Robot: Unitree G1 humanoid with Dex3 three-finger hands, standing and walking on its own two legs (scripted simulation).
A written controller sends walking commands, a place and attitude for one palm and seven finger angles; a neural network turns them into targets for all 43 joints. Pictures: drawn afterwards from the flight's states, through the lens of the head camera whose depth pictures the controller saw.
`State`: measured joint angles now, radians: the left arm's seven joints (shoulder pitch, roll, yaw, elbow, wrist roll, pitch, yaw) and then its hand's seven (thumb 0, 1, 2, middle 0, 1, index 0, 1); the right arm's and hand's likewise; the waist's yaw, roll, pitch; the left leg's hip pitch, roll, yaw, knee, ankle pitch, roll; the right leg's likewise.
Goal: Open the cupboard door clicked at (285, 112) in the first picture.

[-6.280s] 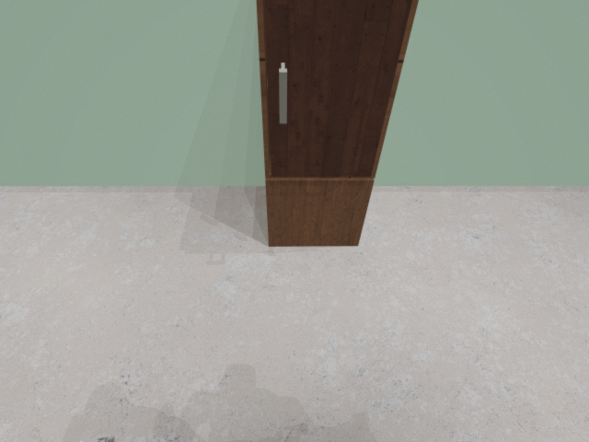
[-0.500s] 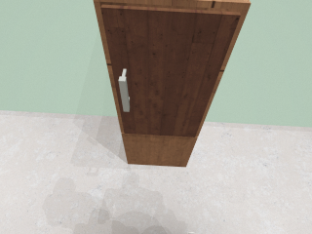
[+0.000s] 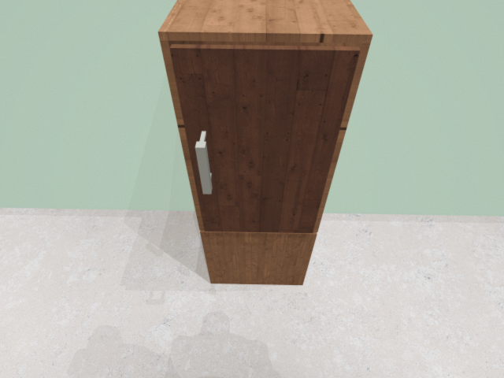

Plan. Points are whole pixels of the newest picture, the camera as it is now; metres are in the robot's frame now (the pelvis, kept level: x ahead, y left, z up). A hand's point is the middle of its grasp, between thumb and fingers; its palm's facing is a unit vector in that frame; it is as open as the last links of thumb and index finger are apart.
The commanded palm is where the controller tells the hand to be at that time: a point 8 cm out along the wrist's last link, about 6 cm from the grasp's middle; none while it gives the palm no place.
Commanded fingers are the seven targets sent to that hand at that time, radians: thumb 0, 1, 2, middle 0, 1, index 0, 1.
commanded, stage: come to a stop and stand still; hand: left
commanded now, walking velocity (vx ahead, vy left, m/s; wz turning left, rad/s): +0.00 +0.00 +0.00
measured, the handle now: (205, 163) +0.59 +0.15 -0.02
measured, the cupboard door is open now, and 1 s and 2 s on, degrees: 0 0 0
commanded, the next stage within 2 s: look again from close up in 0.38 s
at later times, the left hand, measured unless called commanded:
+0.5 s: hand out of the picture -0.05 +0.13 -0.18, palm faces +0.03 -0.99 -0.15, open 7.4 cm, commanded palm none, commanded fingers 0.00 0.90 0.90 -0.20 -0.30 -0.20 -0.30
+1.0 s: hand out of the picture +0.02 +0.18 -0.18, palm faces +0.01 -0.98 -0.20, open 7.3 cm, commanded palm none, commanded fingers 0.00 0.90 0.90 -0.20 -0.30 -0.20 -0.30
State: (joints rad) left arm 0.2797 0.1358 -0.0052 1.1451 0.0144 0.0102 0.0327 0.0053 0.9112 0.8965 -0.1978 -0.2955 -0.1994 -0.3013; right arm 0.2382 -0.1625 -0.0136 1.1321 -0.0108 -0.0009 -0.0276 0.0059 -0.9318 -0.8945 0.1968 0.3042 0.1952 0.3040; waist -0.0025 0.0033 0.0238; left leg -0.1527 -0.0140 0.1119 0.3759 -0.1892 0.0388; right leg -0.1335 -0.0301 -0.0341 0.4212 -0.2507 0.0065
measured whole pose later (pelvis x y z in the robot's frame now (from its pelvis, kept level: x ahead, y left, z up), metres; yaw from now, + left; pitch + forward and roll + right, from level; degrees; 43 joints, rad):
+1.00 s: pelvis +0.01 +0.01 -0.01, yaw +0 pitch -1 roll +0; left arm 0.29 0.17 0.00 1.07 0.02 -0.02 0.03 0.01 0.91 0.90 -0.20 -0.30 -0.20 -0.30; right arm 0.26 -0.17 0.01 1.07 -0.02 -0.03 -0.02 0.02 -0.92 -0.89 0.20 0.30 0.19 0.30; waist 0.00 -0.01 0.01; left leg -0.22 -0.02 0.10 0.48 -0.25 0.05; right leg -0.19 -0.03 -0.03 0.49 -0.30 0.01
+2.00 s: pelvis -0.03 -0.01 -0.09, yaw +2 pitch +15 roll -3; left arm 0.27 0.31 0.33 0.20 -0.36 -0.41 -0.42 0.01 0.01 0.51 -0.26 -0.87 -0.26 -0.88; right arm 0.29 -0.26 -0.01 0.60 0.03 -0.23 -0.05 0.02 -0.90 -0.89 0.20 0.31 0.20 0.30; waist -0.02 0.02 -0.14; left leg -0.93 0.04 0.02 1.14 -0.47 0.03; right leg -0.85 0.00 -0.10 1.10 -0.51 -0.02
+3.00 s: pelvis -0.02 +0.00 -0.07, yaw +2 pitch +14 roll -3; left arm 0.01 0.42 0.42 0.42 -0.36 -0.35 -0.50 -0.01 -0.50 0.30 -0.30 -1.20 -0.30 -1.20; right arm 0.29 -0.28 0.03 0.54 0.03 -0.16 -0.05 0.02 -0.90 -0.89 0.20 0.30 0.20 0.30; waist -0.03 0.01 -0.11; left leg -0.83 0.03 0.03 1.02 -0.44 0.04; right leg -0.73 0.00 -0.09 0.96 -0.47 -0.01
